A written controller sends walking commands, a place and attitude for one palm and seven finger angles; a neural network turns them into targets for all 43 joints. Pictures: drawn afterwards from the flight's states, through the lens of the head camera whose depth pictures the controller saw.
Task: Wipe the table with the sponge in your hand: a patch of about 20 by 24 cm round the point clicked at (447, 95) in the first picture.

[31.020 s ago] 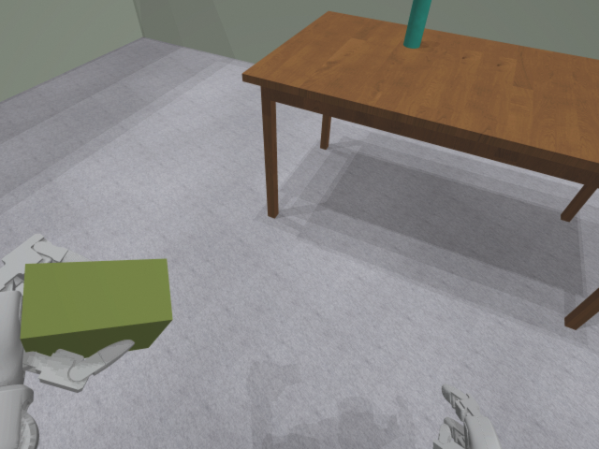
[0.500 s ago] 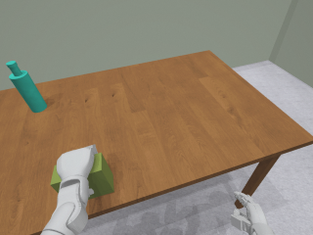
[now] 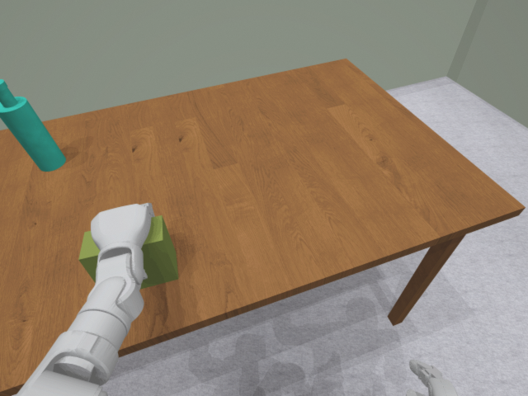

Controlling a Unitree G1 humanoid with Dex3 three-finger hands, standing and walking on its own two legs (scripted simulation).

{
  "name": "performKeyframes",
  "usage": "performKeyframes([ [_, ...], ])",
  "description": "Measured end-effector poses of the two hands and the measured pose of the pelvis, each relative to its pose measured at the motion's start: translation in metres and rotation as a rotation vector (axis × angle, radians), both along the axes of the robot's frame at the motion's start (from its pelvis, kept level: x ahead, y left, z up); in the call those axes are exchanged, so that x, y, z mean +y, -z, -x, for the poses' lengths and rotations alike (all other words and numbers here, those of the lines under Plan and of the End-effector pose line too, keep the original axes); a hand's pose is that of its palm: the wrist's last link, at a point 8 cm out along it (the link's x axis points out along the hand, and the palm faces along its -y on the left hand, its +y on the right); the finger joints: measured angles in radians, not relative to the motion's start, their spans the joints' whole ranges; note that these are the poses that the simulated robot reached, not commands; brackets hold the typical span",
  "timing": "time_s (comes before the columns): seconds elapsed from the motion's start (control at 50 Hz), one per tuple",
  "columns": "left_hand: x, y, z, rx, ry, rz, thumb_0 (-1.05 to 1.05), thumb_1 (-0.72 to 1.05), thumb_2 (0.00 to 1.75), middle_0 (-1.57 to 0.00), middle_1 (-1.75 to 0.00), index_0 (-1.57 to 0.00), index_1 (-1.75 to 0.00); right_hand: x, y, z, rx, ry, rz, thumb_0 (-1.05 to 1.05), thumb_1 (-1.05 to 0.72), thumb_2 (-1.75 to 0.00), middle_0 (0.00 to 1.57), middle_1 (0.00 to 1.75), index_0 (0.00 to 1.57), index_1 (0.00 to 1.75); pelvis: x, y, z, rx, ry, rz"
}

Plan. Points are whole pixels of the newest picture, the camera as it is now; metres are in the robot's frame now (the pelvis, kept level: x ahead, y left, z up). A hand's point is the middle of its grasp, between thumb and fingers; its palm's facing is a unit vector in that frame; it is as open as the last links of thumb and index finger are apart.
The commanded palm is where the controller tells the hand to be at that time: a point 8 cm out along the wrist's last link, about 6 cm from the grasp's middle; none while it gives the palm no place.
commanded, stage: wipe forward along the middle lane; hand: left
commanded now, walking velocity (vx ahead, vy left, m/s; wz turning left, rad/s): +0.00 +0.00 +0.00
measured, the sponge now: (137, 263) +0.33 +0.27 -0.02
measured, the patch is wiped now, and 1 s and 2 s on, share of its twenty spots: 1.00 1.00 1.00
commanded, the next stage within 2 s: slide back across to the first lane in 0.98 s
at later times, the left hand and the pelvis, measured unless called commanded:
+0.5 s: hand (134, 218) +0.40 +0.29 +0.02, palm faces -0.13 +0.01 -0.99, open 10.0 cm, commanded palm +0.39 +0.28 +0.05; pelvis +0.00 -0.01 -0.01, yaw -1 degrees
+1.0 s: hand (130, 203) +0.44 +0.31 +0.02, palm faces -0.11 +0.00 -0.99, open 10.0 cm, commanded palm +0.43 +0.30 +0.05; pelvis +0.00 +0.02 -0.01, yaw -1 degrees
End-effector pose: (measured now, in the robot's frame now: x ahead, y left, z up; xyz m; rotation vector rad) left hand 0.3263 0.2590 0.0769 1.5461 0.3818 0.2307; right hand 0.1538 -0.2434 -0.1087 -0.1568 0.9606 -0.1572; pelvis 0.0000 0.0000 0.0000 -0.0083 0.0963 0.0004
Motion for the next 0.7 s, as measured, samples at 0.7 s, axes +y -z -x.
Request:
performKeyframes([
  [0.7,0.027,0.0,-0.076,0.034,0.001,-0.021,0.0,-0.52,1.06,-0.73,-1.32,-0.76,-1.32,-0.026,0.021,0.08,0.225,0.126,0.039,0.01,-0.91,-0.9,0.21,0.3,0.2,0.3,-0.002,0.008,-0.007,0.121,0.016,0.018],
])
